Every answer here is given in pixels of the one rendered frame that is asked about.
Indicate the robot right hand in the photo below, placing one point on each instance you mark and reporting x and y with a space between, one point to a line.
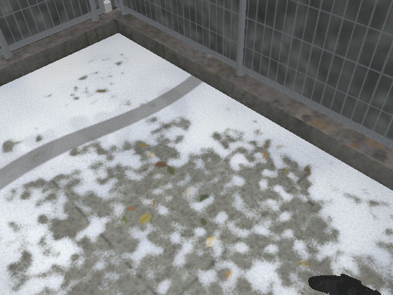
340 285

